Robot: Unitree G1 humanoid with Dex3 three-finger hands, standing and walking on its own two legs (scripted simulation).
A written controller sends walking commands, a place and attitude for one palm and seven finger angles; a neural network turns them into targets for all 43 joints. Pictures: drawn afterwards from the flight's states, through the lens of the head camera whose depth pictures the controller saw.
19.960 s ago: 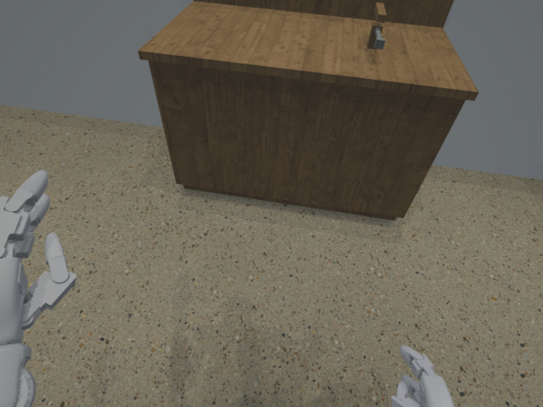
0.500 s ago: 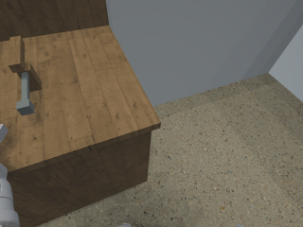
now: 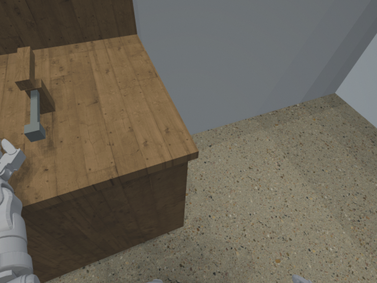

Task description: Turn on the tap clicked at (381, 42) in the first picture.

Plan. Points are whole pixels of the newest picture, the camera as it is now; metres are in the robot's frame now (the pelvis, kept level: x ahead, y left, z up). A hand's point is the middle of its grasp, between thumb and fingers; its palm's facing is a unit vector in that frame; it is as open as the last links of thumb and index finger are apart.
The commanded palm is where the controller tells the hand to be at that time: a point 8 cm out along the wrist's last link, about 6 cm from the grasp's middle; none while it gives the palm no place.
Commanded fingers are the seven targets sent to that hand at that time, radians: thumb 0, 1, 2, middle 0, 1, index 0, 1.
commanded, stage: push the lever round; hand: left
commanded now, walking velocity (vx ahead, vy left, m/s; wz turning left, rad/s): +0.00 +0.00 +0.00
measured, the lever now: (35, 132) +0.38 +0.35 +0.09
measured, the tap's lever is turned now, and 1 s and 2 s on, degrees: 0 18 43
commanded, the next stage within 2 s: none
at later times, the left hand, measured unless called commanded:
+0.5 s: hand (33, 146) +0.35 +0.34 +0.09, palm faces +0.62 -0.78 -0.07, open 7.8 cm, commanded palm +0.31 +0.37 +0.09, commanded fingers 0.00 0.90 0.90 -0.15 -0.15 -0.15 -0.15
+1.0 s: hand (62, 138) +0.38 +0.29 +0.08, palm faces +0.68 -0.74 -0.05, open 7.7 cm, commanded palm +0.33 +0.32 +0.09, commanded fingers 0.00 0.90 0.90 -0.15 -0.15 -0.15 -0.15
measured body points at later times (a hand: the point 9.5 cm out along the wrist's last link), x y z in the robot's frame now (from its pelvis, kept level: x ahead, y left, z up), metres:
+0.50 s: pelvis +0.00 -0.01 +0.00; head +0.04 +0.00 +0.45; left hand +0.31 +0.38 +0.09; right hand +0.09 -0.27 -0.11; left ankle +0.01 +0.10 -0.70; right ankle +0.00 -0.11 -0.70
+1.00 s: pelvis +0.00 +0.00 +0.00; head +0.04 +0.00 +0.45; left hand +0.34 +0.33 +0.09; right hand +0.11 -0.25 -0.12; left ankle +0.01 +0.10 -0.70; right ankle +0.00 -0.11 -0.70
